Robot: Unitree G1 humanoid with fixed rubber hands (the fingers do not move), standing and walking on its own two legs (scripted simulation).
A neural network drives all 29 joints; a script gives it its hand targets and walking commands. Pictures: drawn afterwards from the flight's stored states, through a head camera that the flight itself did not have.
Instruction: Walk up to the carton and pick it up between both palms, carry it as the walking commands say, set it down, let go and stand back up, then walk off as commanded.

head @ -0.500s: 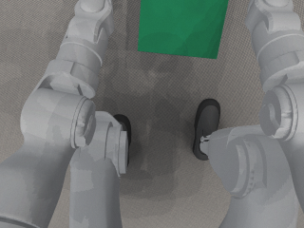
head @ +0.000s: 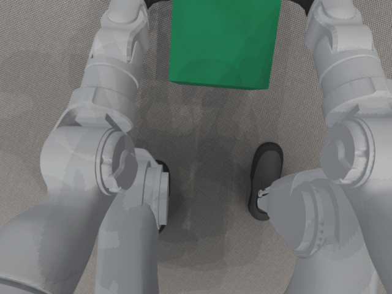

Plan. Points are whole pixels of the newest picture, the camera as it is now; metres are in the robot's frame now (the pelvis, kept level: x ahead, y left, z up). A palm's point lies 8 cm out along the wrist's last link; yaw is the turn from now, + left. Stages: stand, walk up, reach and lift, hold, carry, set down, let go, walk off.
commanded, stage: reach and lift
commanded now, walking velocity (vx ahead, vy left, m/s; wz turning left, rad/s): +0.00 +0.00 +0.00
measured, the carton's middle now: (222, 22) +0.53 -0.03 -0.27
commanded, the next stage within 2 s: none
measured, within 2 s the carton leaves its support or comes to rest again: neither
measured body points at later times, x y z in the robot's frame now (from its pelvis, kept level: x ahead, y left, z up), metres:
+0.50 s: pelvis +0.00 +0.00 +0.01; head +0.37 +0.00 +0.27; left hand +0.55 +0.10 -0.17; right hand +0.56 -0.17 -0.16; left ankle +0.09 +0.14 -0.32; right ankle +0.14 -0.15 -0.32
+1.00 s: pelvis -0.01 +0.00 +0.03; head +0.35 -0.02 +0.31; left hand +0.54 +0.09 -0.12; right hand +0.55 -0.17 -0.11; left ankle +0.09 +0.14 -0.32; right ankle +0.14 -0.15 -0.32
